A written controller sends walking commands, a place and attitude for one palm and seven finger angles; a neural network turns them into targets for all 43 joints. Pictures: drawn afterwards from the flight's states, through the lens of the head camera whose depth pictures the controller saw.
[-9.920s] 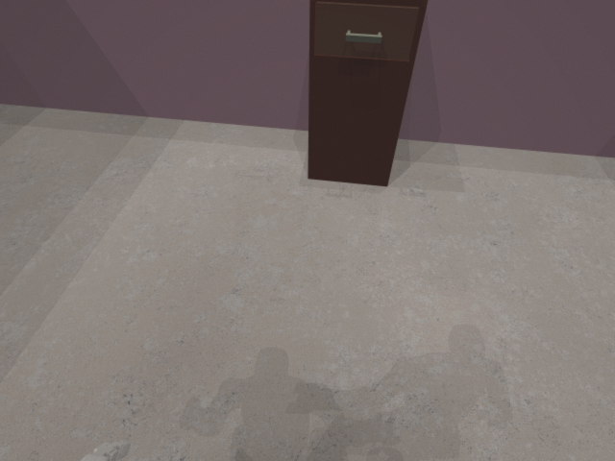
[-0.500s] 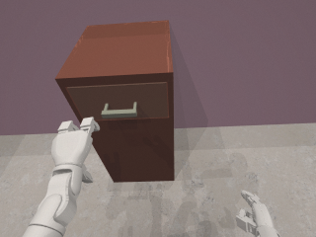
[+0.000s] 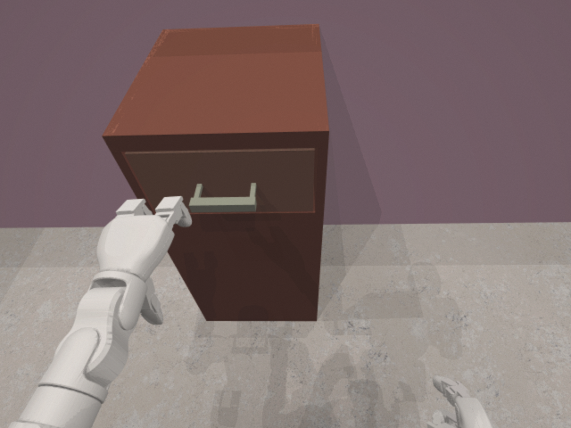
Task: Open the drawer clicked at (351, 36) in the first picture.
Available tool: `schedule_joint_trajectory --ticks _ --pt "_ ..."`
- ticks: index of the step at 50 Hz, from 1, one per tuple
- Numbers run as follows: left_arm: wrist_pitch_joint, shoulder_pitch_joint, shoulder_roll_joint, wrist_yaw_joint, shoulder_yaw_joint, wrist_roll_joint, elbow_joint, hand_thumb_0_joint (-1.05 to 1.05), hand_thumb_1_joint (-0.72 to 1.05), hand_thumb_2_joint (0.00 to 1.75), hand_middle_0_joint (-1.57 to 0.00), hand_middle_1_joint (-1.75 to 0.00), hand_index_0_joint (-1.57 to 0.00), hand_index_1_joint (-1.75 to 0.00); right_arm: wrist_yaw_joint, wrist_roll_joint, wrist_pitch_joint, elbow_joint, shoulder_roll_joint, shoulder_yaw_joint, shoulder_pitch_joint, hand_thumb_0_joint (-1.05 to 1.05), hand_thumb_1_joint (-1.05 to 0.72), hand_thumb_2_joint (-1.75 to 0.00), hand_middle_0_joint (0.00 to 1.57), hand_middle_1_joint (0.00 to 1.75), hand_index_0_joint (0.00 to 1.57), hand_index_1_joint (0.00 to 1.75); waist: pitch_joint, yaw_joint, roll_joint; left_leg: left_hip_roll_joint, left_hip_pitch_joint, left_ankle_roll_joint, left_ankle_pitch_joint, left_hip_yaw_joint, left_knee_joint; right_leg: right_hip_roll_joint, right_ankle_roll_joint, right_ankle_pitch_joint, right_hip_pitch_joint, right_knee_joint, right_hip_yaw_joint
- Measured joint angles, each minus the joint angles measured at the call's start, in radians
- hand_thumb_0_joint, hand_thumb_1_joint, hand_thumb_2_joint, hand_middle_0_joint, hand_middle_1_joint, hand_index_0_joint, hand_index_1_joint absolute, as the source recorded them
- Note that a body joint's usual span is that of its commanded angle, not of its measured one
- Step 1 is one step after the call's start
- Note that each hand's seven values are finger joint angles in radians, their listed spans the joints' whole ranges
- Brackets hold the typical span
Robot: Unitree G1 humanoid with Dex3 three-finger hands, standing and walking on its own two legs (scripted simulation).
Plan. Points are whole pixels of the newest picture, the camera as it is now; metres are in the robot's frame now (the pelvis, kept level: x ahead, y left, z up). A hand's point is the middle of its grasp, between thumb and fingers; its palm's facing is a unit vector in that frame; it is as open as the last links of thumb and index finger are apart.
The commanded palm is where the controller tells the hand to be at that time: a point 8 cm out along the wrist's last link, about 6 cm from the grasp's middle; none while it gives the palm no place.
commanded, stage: raise the hand with hooked fingers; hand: left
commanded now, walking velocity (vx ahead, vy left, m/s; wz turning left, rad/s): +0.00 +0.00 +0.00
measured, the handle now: (224, 196) +0.52 +0.21 -0.04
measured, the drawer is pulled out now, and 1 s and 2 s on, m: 0.00 0.00 0.00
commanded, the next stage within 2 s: move the hooked fingers above the handle in 0.12 s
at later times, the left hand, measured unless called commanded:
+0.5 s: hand (175, 244) +0.33 +0.21 +0.06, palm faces +0.03 -0.04 -1.00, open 13.8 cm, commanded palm +0.32 +0.23 +0.12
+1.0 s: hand (193, 222) +0.39 +0.21 +0.04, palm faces +0.02 +0.00 -1.00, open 13.8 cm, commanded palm +0.37 +0.22 +0.10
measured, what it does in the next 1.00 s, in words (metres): stands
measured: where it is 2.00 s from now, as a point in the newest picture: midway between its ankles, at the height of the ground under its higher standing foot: outside the picture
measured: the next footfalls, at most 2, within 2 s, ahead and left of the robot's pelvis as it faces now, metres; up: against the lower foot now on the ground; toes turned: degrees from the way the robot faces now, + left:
none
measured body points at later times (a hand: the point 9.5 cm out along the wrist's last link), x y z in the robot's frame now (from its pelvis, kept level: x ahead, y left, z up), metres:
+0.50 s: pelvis -0.01 -0.02 +0.00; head +0.03 -0.04 +0.45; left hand +0.33 +0.21 +0.12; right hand +0.19 -0.24 -0.12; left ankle -0.08 +0.07 -0.74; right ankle +0.04 -0.12 -0.74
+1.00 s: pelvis -0.02 -0.03 -0.01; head +0.04 -0.06 +0.44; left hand +0.38 +0.21 +0.10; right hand +0.09 -0.30 -0.14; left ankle -0.08 +0.07 -0.74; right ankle +0.04 -0.12 -0.74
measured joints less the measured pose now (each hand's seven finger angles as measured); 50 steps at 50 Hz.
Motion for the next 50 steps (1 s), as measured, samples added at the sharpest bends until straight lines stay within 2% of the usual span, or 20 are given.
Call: schedule_joint_trajectory --ticks 4,8,12,16,21,26,31,37,42,46,50 --pt "-0.029 0.011 0.004 0.054 0.01 0.005 -0.014 0.0 -0.49 0.3 -0.32 -1.2 -0.32 -1.2 0.004 -0.002 -0.007 0.014 -0.005 -0.012 0.009 0.01 -0.9 -0.9 0.2 0.3 0.2 0.3 -0.002 0.003 0.0 0.0 -0.006 -0.002 0.0 -0.003 -0.002 -0.001 -0.001 -0.003 -0.006 0.001 -0.002" --pt "-0.002 -0.008 0.006 0.088 0.023 0.002 0.003 0.0 -0.49 0.3 -0.32 -1.2 -0.32 -1.2 0.01 0.005 -0.005 0.025 -0.002 -0.014 0.0 0.01 -0.91 -0.9 0.2 0.3 0.2 0.3 -0.009 0.007 0.004 0.0 -0.013 -0.004 0.003 -0.005 -0.004 -0.001 -0.002 -0.001 -0.013 0.0 -0.004" --pt "0.048 -0.028 0.0 0.075 0.018 -0.007 0.025 0.0 -0.49 0.3 -0.32 -1.2 -0.32 -1.2 0.011 0.012 0.002 0.024 0.002 -0.01 -0.019 0.01 -0.91 -0.9 0.2 0.3 0.2 0.3 -0.016 0.005 0.011 0.0 -0.013 -0.006 0.008 -0.008 -0.008 -0.001 -0.004 0.002 -0.013 -0.003 -0.007" --pt "0.061 -0.053 -0.005 0.043 -0.008 -0.007 0.065 0.0 -0.49 0.3 -0.32 -1.2 -0.32 -1.2 0.0 0.016 0.01 0.016 0.005 0.001 -0.04 0.01 -0.91 -0.9 0.2 0.3 0.2 0.3 -0.018 0.003 0.014 0.001 -0.015 -0.007 0.01 -0.011 -0.005 -0.001 -0.007 0.003 -0.013 0.0 -0.011" --pt "0.014 -0.14 -0.011 0.03 -0.042 0.016 0.164 0.0 -0.49 0.3 -0.32 -1.2 -0.32 -1.2 -0.018 0.014 -0.001 0.008 0.013 0.009 -0.055 0.01 -0.9 -0.9 0.2 0.3 0.2 0.3 -0.008 0.0 -0.002 0.002 -0.036 -0.014 0.01 -0.018 0.013 -0.003 -0.015 0.001 -0.031 0.016 -0.018" --pt "-0.04 -0.216 -0.015 0.072 -0.042 0.035 0.244 0.0 -0.49 0.3 -0.32 -1.2 -0.32 -1.2 -0.027 0.013 -0.015 0.011 0.018 0.004 -0.042 0.01 -0.9 -0.9 0.2 0.3 0.2 0.3 -0.017 -0.009 -0.008 0.004 -0.063 -0.021 0.009 -0.018 0.028 -0.001 -0.022 0.0 -0.058 0.03 -0.019" --pt "-0.018 -0.287 -0.013 0.101 -0.023 0.039 0.343 0.0 -0.49 0.3 -0.32 -1.2 -0.32 -1.2 -0.027 0.022 -0.009 0.02 0.015 -0.003 -0.017 0.01 -0.9 -0.9 0.2 0.3 0.2 0.3 -0.028 -0.025 -0.009 0.008 -0.089 -0.026 0.011 -0.012 0.032 0.003 -0.028 0.003 -0.089 0.038 -0.014" --pt "-0.006 -0.329 -0.005 0.087 -0.007 0.034 0.43 0.0 -0.49 0.3 -0.32 -1.2 -0.32 -1.2 -0.031 0.026 0.002 0.026 0.0 -0.014 0.021 0.01 -0.9 -0.9 0.2 0.3 0.2 0.3 -0.033 -0.048 -0.008 0.012 -0.12 -0.028 0.012 -0.003 0.041 0.009 -0.032 0.006 -0.124 0.047 -0.007" --pt "-0.061 -0.347 0.001 0.095 0.01 0.038 0.478 0.0 -0.49 0.3 -0.32 -1.2 -0.32 -1.2 -0.039 0.025 -0.002 0.032 -0.011 -0.029 0.05 0.01 -0.91 -0.9 0.2 0.3 0.2 0.3 -0.033 -0.064 -0.014 0.015 -0.147 -0.031 0.006 -0.001 0.06 0.012 -0.036 0.004 -0.15 0.061 -0.006" --pt "-0.1 -0.385 0.007 0.135 0.024 0.053 0.535 0.0 -0.49 0.3 -0.32 -1.2 -0.32 -1.2 -0.042 0.024 -0.012 0.039 -0.015 -0.04 0.063 0.01 -0.91 -0.9 0.2 0.3 0.2 0.3 -0.035 -0.074 -0.019 0.015 -0.177 -0.033 0.002 -0.001 0.08 0.011 -0.038 0.003 -0.177 0.077 -0.006" --pt "-0.109 -0.446 0.016 0.177 0.037 0.063 0.613 0.0 -0.49 0.3 -0.32 -1.2 -0.32 -1.2 -0.039 0.023 -0.02 0.048 -0.015 -0.046 0.068 0.01 -0.91 -0.9 0.2 0.3 0.2 0.3 -0.038 -0.084 -0.022 0.014 -0.208 -0.033 0.0 0.0 0.097 0.009 -0.039 0.003 -0.207 0.09 -0.006"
